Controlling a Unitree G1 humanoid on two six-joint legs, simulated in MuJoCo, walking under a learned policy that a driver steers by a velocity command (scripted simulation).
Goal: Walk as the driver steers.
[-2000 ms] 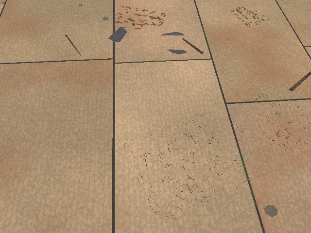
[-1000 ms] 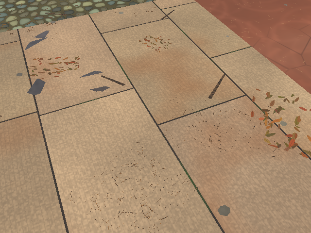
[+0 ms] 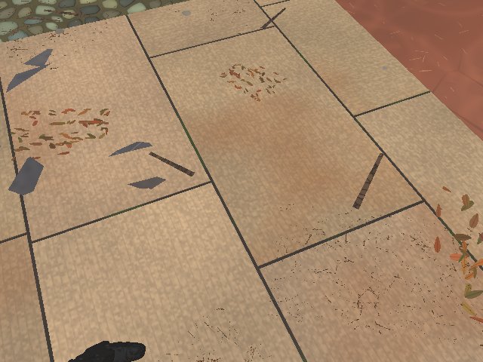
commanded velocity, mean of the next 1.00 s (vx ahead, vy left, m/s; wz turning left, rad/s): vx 0.39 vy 0.00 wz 0.54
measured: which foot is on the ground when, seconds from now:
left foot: down 0.00-0.06, up 0.08-0.56, down 0.58-1.00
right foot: up 0.00-0.04, down 0.06-0.58, up 0.60-1.00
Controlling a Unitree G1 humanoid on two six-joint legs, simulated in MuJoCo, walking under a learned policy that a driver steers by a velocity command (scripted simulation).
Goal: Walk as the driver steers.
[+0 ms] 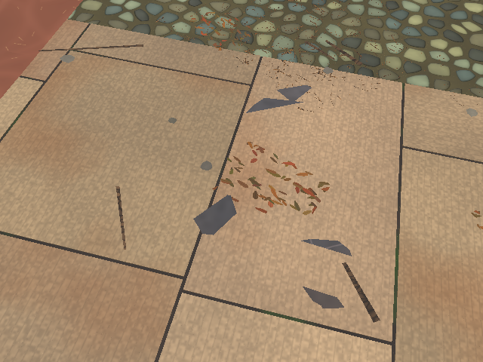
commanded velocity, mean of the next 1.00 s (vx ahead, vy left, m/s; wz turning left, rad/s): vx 0.12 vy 0.00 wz -0.35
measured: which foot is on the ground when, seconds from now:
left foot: down 0.00-0.18, up 0.20-0.56, down 0.58-1.00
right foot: up 0.00-0.16, down 0.18-0.58, up 0.60-1.00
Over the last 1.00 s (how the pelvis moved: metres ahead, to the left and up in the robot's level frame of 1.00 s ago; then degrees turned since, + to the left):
0.43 0.11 0.01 34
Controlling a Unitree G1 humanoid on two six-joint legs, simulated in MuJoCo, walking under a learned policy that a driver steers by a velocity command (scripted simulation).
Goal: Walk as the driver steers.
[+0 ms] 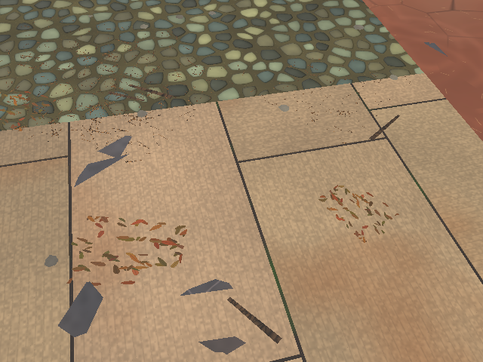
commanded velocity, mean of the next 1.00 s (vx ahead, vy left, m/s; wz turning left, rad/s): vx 0.47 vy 0.00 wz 0.15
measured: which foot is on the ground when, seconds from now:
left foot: down 0.00-0.14, up 0.16-0.66, down 0.68-1.00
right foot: up 0.00-0.12, down 0.14-0.68, up 0.70-1.00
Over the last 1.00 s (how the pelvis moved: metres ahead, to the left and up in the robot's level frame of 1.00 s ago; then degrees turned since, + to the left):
0.10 -0.04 0.00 -27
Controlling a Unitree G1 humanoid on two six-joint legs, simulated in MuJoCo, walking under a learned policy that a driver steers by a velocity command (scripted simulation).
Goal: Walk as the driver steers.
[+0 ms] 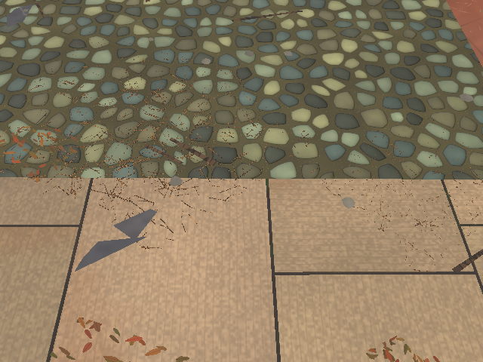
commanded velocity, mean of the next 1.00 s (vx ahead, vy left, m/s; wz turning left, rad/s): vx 0.23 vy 0.00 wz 0.36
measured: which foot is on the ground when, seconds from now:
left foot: down 0.00-0.14, up 0.16-0.60, down 0.62-1.00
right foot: up 0.00-0.12, down 0.14-0.60, up 0.62-1.00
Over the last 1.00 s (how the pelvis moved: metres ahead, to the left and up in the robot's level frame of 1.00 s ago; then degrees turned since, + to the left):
0.52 -0.09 0.00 13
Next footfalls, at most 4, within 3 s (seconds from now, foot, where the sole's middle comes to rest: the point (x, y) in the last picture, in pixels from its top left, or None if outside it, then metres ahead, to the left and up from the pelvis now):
0.14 right None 0.27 -0.14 -0.78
0.62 left None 0.39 0.10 -0.78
1.08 right None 0.36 -0.10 -0.78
1.54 left None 0.35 0.10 -0.78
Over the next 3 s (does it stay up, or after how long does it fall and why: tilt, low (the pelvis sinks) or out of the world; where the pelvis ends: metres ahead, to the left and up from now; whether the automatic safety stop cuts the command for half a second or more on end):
stays up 0.39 -0.07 0.00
